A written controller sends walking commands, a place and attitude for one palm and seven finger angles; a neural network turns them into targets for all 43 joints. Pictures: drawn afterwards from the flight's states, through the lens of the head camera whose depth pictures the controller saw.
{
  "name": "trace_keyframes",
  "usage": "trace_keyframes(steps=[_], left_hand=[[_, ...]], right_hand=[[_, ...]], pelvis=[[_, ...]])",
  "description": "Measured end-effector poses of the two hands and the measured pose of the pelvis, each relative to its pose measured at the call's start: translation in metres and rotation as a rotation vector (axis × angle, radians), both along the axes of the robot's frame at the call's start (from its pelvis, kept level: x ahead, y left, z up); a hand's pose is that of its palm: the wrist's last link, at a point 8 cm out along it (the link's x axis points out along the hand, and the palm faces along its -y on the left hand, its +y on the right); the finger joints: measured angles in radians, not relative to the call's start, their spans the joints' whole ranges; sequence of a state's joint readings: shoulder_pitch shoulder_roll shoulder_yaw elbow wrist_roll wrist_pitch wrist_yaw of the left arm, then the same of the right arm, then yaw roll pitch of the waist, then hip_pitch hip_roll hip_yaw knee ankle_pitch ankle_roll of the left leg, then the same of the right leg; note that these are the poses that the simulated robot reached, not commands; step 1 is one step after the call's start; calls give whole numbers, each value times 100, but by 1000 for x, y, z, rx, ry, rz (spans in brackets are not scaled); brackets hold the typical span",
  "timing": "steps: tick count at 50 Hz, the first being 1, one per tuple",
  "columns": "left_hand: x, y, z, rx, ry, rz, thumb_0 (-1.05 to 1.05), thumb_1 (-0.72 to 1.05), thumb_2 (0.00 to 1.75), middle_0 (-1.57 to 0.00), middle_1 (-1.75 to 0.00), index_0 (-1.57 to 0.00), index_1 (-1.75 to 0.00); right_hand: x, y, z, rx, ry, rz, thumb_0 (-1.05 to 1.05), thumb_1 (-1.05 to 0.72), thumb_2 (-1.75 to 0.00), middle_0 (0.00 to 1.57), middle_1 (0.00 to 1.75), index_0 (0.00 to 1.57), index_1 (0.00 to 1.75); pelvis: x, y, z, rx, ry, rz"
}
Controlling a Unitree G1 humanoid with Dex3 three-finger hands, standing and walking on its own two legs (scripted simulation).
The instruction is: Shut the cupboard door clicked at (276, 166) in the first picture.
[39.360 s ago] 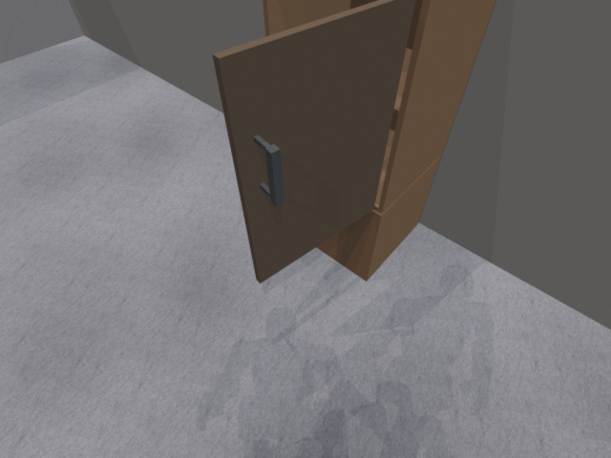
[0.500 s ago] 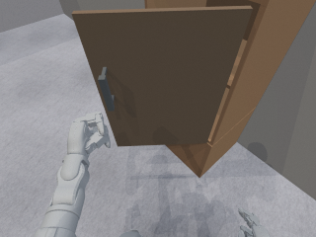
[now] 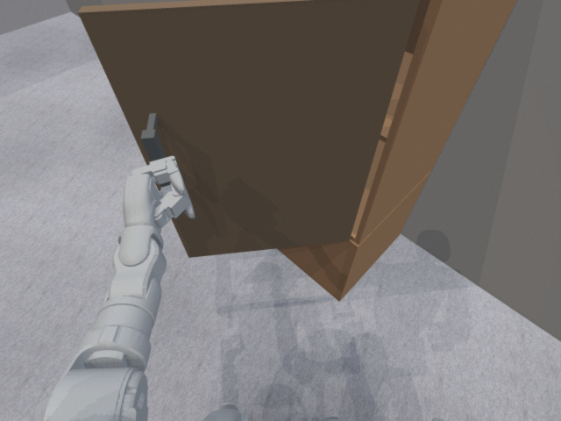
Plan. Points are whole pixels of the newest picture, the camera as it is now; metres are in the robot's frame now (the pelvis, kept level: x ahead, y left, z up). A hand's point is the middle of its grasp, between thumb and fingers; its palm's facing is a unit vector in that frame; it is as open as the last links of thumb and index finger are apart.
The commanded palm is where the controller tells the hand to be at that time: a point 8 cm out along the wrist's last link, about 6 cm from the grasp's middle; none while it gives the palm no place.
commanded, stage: bring the fist close to the handle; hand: left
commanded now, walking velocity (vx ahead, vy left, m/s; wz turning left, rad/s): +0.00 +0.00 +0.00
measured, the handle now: (162, 156) +0.51 +0.20 +0.08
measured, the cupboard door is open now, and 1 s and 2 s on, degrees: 51 44 32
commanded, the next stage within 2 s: push the door shut along its arc in 0.20 s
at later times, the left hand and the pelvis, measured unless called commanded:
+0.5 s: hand (183, 192) +0.43 +0.15 +0.08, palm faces +0.08 -1.00 -0.02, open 3.1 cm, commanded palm +0.41 +0.20 +0.08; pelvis +0.00 +0.00 +0.00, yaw +1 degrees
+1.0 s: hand (182, 164) +0.48 +0.16 +0.09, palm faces -0.05 -1.00 -0.01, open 3.1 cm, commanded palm +0.48 +0.19 +0.08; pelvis -0.01 +0.01 -0.02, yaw +1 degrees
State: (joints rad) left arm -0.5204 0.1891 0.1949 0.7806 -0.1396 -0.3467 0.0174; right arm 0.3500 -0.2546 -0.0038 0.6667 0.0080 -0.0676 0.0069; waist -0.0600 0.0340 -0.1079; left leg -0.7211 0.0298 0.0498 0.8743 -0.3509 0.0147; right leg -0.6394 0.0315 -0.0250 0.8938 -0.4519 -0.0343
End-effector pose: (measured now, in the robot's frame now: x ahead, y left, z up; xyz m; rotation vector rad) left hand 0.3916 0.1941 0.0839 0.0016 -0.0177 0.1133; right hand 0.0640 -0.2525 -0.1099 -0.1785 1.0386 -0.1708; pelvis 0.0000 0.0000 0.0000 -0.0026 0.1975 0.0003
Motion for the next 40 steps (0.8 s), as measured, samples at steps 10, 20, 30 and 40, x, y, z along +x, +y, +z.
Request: trace_keyframes(steps=[10, 20, 30, 40], left_hand=[[-9, 9, -2, 7, -14, 16, 2, 89, 90, -130, -150, -130, -150], [-5, 5, 0, 5, -1, -12, 2, 90, 90, -130, -150, -131, -151], [28, 10, 4, 14, 12, -60, 2, 89, 90, -131, -150, -131, -150], [50, 18, 4, 10, 20, -107, 2, 90, 90, -132, -150, -132, -150]], right_hand=[[1, -2, 2, -10, 11, -6, 1, -91, -89, 20, 30, 20, 30], [28, 3, 6, -5, -60, 32, 1, -91, -89, 20, 30, 20, 30], [19, 3, 0, -19, -28, 22, 1, -91, -89, 20, 30, 20, 30], [-30, -4, -9, -38, 117, -30, 1, -91, -89, 20, 30, 20, 30]], pelvis=[[0, -1, 2, -4, -9, 5], [-1, 0, 1, -6, -10, 15], [-5, 1, -5, -12, 23, 21], [-5, 4, -11, -20, 61, 21]])
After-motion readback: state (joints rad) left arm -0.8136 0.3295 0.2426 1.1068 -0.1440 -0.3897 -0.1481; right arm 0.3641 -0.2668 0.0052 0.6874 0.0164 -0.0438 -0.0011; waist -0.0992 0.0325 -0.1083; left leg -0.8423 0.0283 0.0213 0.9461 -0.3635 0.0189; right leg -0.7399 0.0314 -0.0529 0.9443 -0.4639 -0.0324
